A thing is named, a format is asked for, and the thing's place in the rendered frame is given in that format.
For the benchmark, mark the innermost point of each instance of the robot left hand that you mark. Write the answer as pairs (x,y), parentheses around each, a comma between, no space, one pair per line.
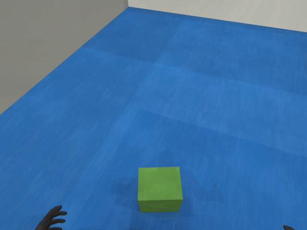
(48,220)

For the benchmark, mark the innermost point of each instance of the carton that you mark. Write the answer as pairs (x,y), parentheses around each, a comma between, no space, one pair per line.
(159,189)

